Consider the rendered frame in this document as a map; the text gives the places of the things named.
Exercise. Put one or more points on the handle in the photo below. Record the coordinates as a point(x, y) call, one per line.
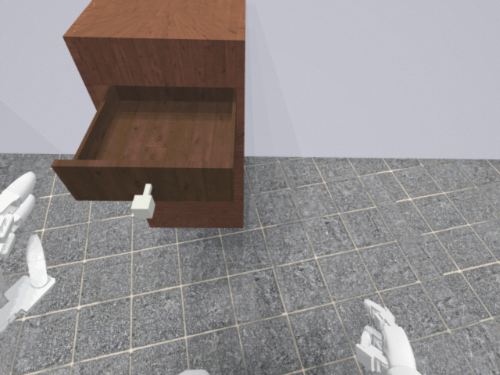
point(143, 205)

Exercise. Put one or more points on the cabinet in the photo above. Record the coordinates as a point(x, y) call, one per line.
point(168, 43)

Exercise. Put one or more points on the left robot hand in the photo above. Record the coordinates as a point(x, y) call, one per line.
point(16, 203)

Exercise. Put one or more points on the drawer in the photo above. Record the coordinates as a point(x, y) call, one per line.
point(181, 140)

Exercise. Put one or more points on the right robot hand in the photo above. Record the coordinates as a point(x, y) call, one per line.
point(389, 349)

